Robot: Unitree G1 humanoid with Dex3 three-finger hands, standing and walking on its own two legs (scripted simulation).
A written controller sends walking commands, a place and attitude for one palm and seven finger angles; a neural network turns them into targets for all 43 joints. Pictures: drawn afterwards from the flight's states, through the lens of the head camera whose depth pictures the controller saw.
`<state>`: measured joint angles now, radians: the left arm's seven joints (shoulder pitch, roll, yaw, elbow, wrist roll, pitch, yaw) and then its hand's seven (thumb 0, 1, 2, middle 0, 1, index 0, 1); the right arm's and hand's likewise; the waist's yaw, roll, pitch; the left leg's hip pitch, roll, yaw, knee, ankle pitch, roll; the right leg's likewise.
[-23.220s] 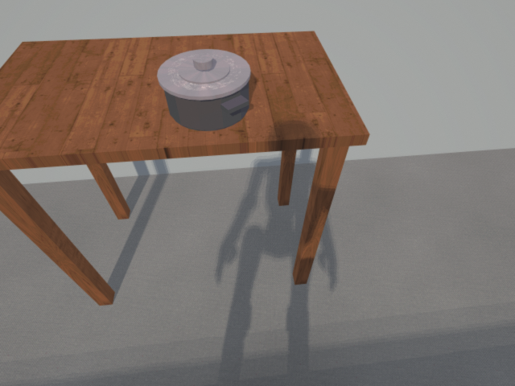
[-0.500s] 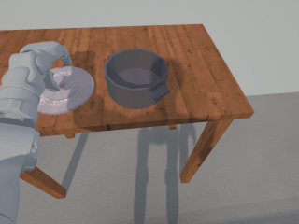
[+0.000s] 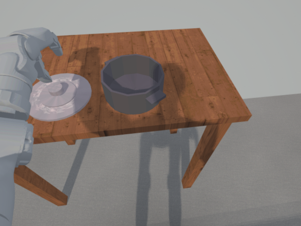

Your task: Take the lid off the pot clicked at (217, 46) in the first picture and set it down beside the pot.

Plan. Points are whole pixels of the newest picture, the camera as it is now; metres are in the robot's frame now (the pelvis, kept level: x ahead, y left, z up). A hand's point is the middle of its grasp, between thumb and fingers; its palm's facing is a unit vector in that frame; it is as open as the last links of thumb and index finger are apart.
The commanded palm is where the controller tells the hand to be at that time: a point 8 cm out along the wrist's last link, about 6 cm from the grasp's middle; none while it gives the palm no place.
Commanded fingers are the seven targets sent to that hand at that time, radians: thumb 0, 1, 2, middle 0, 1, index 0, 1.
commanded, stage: raise the empty hand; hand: left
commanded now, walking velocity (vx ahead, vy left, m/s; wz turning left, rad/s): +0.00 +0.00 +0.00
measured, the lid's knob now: (56, 89) +0.50 +0.27 +0.08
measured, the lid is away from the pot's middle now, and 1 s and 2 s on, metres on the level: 0.23 0.23 0.23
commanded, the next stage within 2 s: draw the hand back to the body in 0.56 s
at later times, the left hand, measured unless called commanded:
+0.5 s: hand (21, 48) +0.46 +0.27 +0.24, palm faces -0.27 -0.08 -0.96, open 11.0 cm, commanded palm +0.46 +0.26 +0.30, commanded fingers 0.00 -0.14 0.91 -0.49 -0.60 -0.49 -0.60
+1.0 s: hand (29, 55) +0.45 +0.25 +0.23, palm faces -0.21 -0.07 -0.97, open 11.0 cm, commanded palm +0.40 +0.26 +0.29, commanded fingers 0.00 -0.14 0.91 -0.49 -0.60 -0.49 -0.60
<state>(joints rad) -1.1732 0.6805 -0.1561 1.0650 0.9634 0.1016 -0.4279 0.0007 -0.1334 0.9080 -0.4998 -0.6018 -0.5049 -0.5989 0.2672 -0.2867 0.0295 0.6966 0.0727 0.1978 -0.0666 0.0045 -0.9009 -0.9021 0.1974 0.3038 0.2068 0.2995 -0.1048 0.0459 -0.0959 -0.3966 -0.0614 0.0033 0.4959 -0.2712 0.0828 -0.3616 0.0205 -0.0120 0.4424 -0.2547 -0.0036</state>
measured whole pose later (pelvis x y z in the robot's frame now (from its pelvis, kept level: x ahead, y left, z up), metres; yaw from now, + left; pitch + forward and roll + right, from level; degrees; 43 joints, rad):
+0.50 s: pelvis -0.01 +0.00 +0.00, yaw +2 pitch +9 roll -1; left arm -1.35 0.70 -0.26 1.09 0.98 0.19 -0.53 0.00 -0.14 0.91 -0.50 -0.60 -0.51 -0.60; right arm 0.22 -0.28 0.04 0.69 0.08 0.20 -0.05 0.00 -0.90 -0.90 0.20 0.30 0.21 0.30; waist -0.10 0.03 -0.08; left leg -0.39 -0.07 -0.02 0.49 -0.25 0.08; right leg -0.35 0.01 -0.04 0.44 -0.25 0.00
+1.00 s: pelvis +0.00 +0.00 +0.00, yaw +1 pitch +7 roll -1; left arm -1.07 0.69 -0.15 0.77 0.93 0.19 -0.54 0.00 -0.13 0.91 -0.50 -0.60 -0.51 -0.60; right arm 0.24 -0.29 0.04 0.64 0.08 0.19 -0.03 0.01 -0.90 -0.90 0.20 0.30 0.21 0.30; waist -0.07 0.06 -0.09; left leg -0.34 -0.08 0.00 0.46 -0.25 0.09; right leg -0.31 0.01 -0.01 0.43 -0.25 0.00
